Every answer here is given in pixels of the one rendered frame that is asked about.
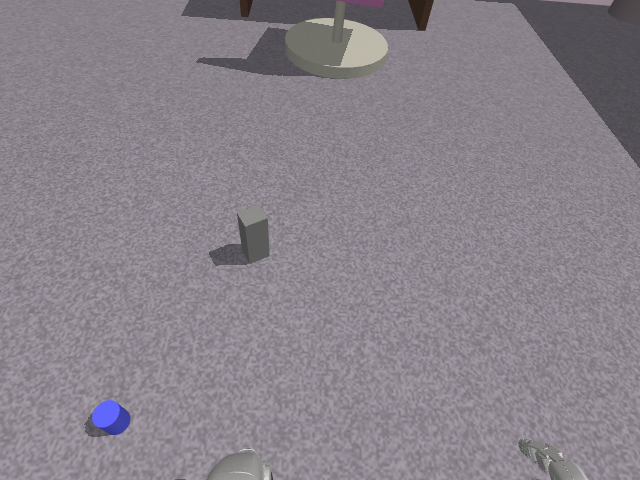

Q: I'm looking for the office chair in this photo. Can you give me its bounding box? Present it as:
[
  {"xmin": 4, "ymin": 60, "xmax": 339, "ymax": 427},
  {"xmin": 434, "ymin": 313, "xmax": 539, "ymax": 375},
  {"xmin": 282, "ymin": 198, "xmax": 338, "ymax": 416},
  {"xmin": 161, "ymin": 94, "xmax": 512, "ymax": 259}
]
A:
[{"xmin": 285, "ymin": 0, "xmax": 388, "ymax": 79}]

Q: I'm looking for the right robot hand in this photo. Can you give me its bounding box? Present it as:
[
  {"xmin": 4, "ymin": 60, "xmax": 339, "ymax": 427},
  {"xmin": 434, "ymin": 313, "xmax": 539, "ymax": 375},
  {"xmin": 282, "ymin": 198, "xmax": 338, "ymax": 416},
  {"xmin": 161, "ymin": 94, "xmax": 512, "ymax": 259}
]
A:
[{"xmin": 518, "ymin": 439, "xmax": 588, "ymax": 480}]

